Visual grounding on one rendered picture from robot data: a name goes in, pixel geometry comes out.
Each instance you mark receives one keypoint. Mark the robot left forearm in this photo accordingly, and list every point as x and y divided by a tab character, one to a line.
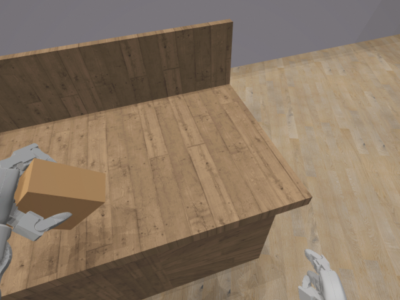
5	249

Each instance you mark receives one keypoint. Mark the sponge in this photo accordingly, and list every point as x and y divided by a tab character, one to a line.
49	188

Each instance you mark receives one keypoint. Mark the robot left hand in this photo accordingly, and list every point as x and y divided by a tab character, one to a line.
29	225

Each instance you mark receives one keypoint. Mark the robot right hand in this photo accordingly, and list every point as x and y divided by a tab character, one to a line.
328	284

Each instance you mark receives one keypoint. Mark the table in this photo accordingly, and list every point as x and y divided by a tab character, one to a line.
193	183

